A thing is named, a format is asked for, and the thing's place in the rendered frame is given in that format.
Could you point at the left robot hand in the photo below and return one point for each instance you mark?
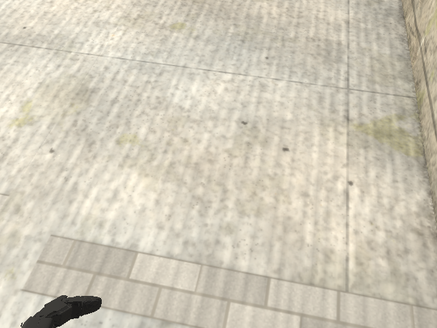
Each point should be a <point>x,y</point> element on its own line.
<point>61,310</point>

